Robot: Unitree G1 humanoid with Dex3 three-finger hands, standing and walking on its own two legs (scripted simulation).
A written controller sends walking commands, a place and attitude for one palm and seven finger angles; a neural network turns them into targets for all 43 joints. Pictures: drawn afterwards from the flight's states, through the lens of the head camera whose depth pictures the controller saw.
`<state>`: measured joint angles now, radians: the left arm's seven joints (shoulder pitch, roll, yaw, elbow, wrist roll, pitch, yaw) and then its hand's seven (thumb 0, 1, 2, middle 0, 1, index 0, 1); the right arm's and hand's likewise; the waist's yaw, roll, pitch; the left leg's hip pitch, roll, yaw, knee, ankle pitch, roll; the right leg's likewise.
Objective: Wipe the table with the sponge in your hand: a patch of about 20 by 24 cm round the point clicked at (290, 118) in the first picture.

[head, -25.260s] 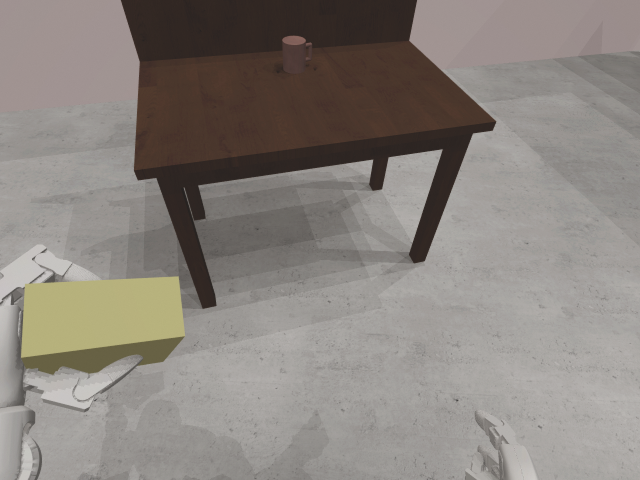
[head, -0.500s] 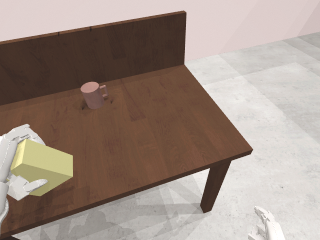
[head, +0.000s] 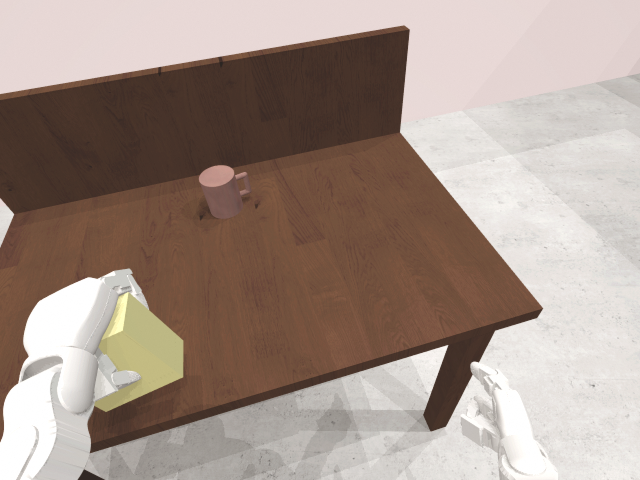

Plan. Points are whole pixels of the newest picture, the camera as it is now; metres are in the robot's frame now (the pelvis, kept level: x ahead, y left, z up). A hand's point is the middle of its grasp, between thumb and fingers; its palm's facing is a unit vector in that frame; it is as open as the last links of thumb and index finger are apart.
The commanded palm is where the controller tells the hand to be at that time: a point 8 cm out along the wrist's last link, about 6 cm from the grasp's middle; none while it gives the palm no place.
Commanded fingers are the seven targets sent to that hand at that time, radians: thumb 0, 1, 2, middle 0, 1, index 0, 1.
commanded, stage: turn the palm down, sponge in hand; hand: left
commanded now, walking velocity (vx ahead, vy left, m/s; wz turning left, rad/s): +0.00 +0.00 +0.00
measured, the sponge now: (126, 361) +0.22 +0.29 +0.04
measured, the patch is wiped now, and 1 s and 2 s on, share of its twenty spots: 0.00 0.00 0.00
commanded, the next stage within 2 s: move the sponge above the wiping area in 0.74 s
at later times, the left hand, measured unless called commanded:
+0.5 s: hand (145, 344) +0.22 +0.25 +0.08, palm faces -0.07 -0.10 -0.99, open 9.8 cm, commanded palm +0.19 +0.26 +0.16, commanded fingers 0.00 0.10 1.30 -1.20 -1.60 -1.20 -1.60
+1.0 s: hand (125, 325) +0.23 +0.27 +0.10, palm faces +0.07 -0.04 -1.00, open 9.8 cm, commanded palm +0.20 +0.26 +0.15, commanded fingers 0.00 0.10 1.30 -1.20 -1.60 -1.20 -1.60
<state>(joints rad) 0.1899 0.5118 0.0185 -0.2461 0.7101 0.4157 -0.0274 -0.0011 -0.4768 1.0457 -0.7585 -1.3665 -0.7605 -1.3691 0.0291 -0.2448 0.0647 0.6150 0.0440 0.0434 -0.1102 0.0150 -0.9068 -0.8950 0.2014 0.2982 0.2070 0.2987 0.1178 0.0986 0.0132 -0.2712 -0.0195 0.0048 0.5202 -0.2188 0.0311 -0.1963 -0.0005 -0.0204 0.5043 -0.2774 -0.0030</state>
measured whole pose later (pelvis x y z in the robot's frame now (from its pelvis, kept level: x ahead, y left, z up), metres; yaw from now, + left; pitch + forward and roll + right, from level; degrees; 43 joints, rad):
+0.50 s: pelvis +0.00 -0.01 +0.00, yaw -1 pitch -3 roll +0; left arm 0.17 0.49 -0.10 -0.18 0.91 0.32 -0.04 0.00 -0.48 1.05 -0.76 -1.36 -0.76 -1.37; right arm -0.01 -0.25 0.04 0.68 0.02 0.03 -0.08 0.02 -0.91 -0.90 0.20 0.30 0.21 0.30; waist 0.13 0.11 0.02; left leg -0.21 0.00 0.01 0.46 -0.19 0.01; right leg -0.15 0.02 -0.02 0.46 -0.26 -0.02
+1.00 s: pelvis +0.01 -0.03 +0.01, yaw -2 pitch -3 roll +0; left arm 0.19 0.52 0.00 -0.17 0.91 0.30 0.05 0.00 -0.48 1.05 -0.76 -1.36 -0.77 -1.36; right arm 0.00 -0.24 0.02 0.70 0.03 0.04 -0.07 0.02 -0.91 -0.90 0.20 0.30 0.20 0.30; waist 0.14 0.10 0.01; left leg -0.19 0.02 0.01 0.45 -0.20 -0.01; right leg -0.13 0.04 0.00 0.44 -0.26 -0.04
